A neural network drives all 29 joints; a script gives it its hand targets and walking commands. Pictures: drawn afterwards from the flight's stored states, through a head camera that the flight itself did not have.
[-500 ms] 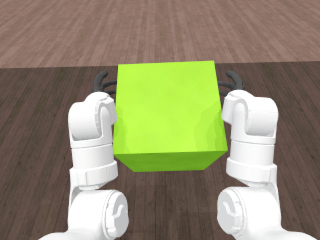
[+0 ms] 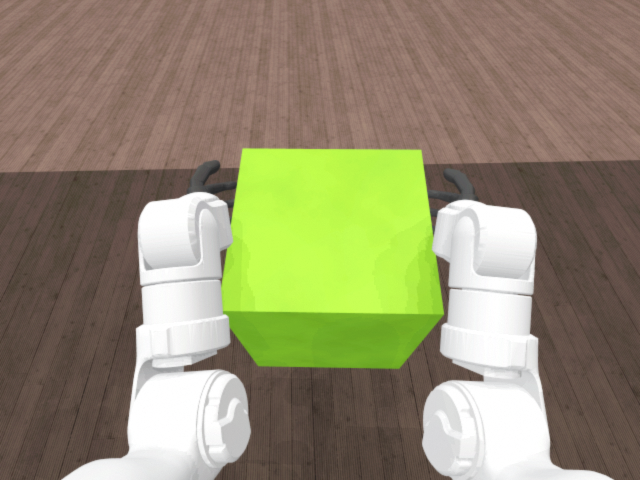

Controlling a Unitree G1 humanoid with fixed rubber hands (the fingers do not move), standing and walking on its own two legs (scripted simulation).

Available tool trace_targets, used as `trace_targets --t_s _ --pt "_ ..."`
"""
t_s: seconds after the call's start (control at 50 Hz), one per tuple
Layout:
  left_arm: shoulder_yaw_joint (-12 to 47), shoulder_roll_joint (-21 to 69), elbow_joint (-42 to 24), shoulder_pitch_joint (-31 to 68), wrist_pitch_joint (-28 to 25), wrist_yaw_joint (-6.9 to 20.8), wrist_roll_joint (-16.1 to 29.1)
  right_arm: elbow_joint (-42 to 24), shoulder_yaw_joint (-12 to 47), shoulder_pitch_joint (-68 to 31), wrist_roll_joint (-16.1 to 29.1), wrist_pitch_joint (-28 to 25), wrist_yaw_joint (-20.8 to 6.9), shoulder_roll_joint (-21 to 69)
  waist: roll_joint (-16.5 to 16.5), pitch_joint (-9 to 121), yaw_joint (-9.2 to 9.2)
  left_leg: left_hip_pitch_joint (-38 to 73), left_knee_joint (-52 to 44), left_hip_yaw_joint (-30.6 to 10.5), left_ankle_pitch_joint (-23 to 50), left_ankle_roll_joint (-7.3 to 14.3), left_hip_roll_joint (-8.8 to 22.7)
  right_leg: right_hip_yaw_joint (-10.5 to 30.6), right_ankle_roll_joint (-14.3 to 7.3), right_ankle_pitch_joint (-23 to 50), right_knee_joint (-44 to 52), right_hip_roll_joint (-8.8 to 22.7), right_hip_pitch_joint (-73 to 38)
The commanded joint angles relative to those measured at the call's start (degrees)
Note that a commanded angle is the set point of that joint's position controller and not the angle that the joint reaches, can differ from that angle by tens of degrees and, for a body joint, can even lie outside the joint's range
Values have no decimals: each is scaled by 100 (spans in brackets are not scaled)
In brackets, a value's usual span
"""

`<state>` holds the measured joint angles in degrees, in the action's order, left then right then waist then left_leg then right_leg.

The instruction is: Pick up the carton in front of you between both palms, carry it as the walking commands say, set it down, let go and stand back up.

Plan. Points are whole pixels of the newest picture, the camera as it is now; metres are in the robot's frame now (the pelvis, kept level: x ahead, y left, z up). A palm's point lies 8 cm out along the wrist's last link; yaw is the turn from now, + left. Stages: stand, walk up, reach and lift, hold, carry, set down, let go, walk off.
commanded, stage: carry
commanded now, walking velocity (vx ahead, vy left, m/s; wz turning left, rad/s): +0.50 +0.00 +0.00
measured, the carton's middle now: (329, 271) +0.38 -0.02 +0.06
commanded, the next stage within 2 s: none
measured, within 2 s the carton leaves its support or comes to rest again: neither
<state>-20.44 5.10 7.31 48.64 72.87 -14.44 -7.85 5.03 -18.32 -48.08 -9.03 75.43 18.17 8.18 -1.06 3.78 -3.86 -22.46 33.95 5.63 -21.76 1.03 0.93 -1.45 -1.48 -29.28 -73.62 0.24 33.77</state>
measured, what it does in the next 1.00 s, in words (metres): climbs: right foot, then left foot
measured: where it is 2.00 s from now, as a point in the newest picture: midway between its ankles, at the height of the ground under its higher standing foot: (328, 307)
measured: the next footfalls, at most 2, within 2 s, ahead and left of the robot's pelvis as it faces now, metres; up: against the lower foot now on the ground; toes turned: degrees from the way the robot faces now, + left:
right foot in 0.18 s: +0.28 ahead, -0.13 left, +0.02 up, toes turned -6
left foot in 0.58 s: +0.54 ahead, +0.06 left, +0.04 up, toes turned +5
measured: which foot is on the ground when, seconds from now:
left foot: down 0.00-0.20, up 0.22-0.56, down 0.58-0.96, up 0.98-1.00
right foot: up 0.00-0.16, down 0.18-0.60, up 0.62-0.92, down 0.94-1.00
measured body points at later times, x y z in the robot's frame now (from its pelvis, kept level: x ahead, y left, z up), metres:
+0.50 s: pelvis +0.31 -0.05 +0.03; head +0.35 -0.06 +0.48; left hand +0.68 +0.14 +0.21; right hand +0.71 -0.15 +0.20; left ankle +0.43 +0.07 -0.65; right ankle +0.23 -0.12 -0.71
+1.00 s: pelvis +0.63 -0.06 +0.04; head +0.63 -0.07 +0.49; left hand +1.01 +0.08 +0.23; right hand +1.01 -0.21 +0.23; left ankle +0.51 +0.05 -0.64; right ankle +0.73 -0.15 -0.66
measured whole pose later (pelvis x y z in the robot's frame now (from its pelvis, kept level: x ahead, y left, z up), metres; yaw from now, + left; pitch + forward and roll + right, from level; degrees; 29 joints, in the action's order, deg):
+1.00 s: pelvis +0.63 -0.06 +0.04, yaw +0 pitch +3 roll -1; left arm -18.5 7.1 5.6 49.5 71.6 -14.8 -10.4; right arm 7.6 -17.6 -51.7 -5.2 73.8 16.4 2.7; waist 2.8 3.0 0.1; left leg -17.5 53.6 2.5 -30.9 0.4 2.2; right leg -7.4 -3.7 -15.0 -39.5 -0.1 31.9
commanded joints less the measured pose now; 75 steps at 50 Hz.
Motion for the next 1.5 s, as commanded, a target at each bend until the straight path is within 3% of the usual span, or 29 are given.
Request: trace_targets --t_s 0.0,0.08,0.14,0.16,0.18,0.24,0.36,0.46,0.52,0.54,0.56,0.58,0.6,0.64,0.68,0.78,0.86,0.88,0.9,0.94,0.96,1.02,1.1,1.16,1.2,1.22,1.24,1.38,1.48 --pt "3029 5869 -183 3718 -16 1195 1882 -832 3618 -5470 3170 -262 -1828 6019 816 2204 8 2868 -1291 -1795 1790 1138 1382 -203 -40 630 808 176 1503" --pt "3293 5275 -434 3641 -4 1071 1647 -336 3556 -4646 3092 -244 -1787 5700 1499 2008 215 1629 -1053 -800 1949 727 1002 -625 79 1334 3616 -85 -899" --pt "3334 5266 -75 3332 135 1124 1758 -358 3493 -4356 2924 -137 -1763 5433 -27 2987 831 271 1147 197 2653 239 671 -907 -265 1402 4157 -311 -4147" --pt "3321 5217 -89 3160 134 1161 1812 -640 3506 -4772 2994 -84 -1753 5328 -1030 3410 961 -863 2643 211 1304 53 250 1369 -847 599 4438 1065 -5227" --pt "3126 4986 -178 3526 122 1167 1856 -100 3475 -4556 2981 -11 -1722 5425 -2370 3208 1040 -2113 3818 -104 -849 -114 -507 3685 -1202 2034 5296 2075 -5481" --pt "3540 5767 -616 4014 217 1312 2394 -175 3102 -4473 2616 -44 -1574 5389 -231 2720 1058 -2909 4603 -665 -686 149 41 2644 -1265 3504 4696 1751 -4969" --pt "3971 6322 -986 4842 51 1672 3188 -521 2950 -4190 1878 -270 -1325 5177 -433 2544 971 -2203 2393 -350 -409 110 199 1622 -1175 2550 5362 1650 -4224" --pt "3817 6093 -252 4307 148 1675 3070 -223 3060 -3618 1655 -212 -1314 4687 -651 2079 916 -1252 802 375 958 257 -254 438 -786 4566 5213 1198 -3965" --pt "3607 5816 149 3846 218 1615 2882 -142 2948 -3742 1886 -121 -1409 4800 -791 2562 244 1289 -121 665 1249 495 -527 -179 -383 5677 3951 1148 -2947" --pt "3745 5765 -200 4186 207 1612 2905 36 2999 -3739 1962 -103 -1462 4951 -253 3080 -147 2531 -563 136 909 455 -189 -550 -92 4357 2753 837 -2538" --pt "3578 5976 -322 4362 230 1614 2800 -315 3139 -4108 2063 -172 -1495 5014 902 3577 -90 3754 -655 -2525 376 1006 1412 -425 122 2260 1415 272 -1055" --pt "3478 6101 -136 4441 284 1604 2730 -284 3057 -4245 2214 -175 -1515 5114 1425 3505 -125 4687 -1265 -4120 688 1641 1770 -68 103 -120 300 -537 665" --pt "3179 5884 294 3969 336 1550 2483 -107 3025 -4283 2349 -121 -1541 5091 1273 3024 -147 4224 -1066 -4285 1464 1961 1788 319 3 -166 -581 -371 1210" --pt "3173 5742 -34 4018 185 1375 2178 -151 3404 -4600 2763 -128 -1696 5732 890 2743 -224 4010 -706 -3151 2918 1663 1573 289 -19 119 -763 -67 1778" --pt "2966 5725 15 3750 109 1235 1914 -348 3553 -4905 3185 -204 -1866 5940 205 2588 3 3422 -926 -2529 2446 1224 1404 261 -103 383 -224 151 1585" --pt "2955 5450 -327 3838 27 1130 1625 -734 3753 -5196 3343 -297 -1838 5893 522 2337 153 1926 -1422 -1742 1481 1223 1463 101 -41 1069 1930 445 335" --pt "3289 5200 -148 3648 111 1206 1795 -2 3422 -4369 3067 -226 -1838 5702 1040 2423 451 1616 -691 -623 2082 785 1065 -752 -4 1757 3967 -132 -1380" --pt "3126 5311 97 3468 137 1244 1842 -326 3549 -4753 3104 -252 -1771 5573 376 2436 413 1299 141 -298 3299 646 914 -980 -121 2125 4367 -373 -2182" --pt "3292 5315 223 3568 165 1276 1919 131 3259 -4277 2795 -154 -1725 5269 386 2582 697 741 1055 77 3417 247 604 -573 -354 2285 4482 -42 -3257" --pt "2980 4886 514 3272 206 1275 1826 293 3090 -4388 2776 -107 -1689 5348 -1731 3028 839 -1761 3349 55 -873 -91 -583 2964 -1421 4868 4765 1966 -5258" --pt "3155 5272 370 3310 173 1314 2117 288 3116 -4242 2729 -78 -1698 5245 -1371 3058 1037 -2193 4132 -331 -1371 -59 -491 2976 -1716 5714 4575 2041 -5403" --pt "3481 6160 -709 4466 93 1485 2699 -143 2953 -4419 2486 -142 -1605 5582 -230 2830 660 -1421 3109 -727 -708 113 68 1529 -903 4954 4587 1440 -4073" --pt "3732 6151 -990 4637 84 1517 2947 -186 2887 -4012 2191 -216 -1445 5437 -1003 2861 670 -242 960 -152 -442 105 -223 486 -923 4977 4694 1204 -3319" --pt "3787 6179 -647 4318 133 1484 2943 -612 2910 -3979 1974 -307 -1405 5087 -679 3164 611 1034 -317 41 1084 228 -334 132 -528 3722 4390 889 -2775" --pt "3983 5981 -939 4550 107 1454 2949 -783 3063 -4468 2102 -273 -1388 4969 155 3116 356 2451 -1023 -912 2024 429 587 199 -299 2467 3794 867 -1728" --pt "3940 5884 -719 4107 201 1391 2834 -753 3026 -4225 2132 -193 -1451 4836 1315 3299 362 3022 -661 -2190 4546 757 1819 100 4 804 3515 592 -1123" --pt "3984 5915 -972 4587 216 1386 2851 -496 2931 -4079 1928 -145 -1437 4816 1080 3149 350 3223 -330 -1721 5333 1130 1670 0 71 269 3910 428 -978" --pt "3654 5999 -47 3632 249 1357 2545 -288 3219 -4151 2488 -115 -1701 5239 464 3179 460 2404 185 -815 6242 518 787 -286 186 2885 4021 281 -2324" --pt "3412 5905 -195 3650 210 1339 2315 -389 3426 -4424 2639 -161 -1623 5529 -262 3052 530 1485 494 -620 4174 449 427 -5 43 5712 4341 598 -3422"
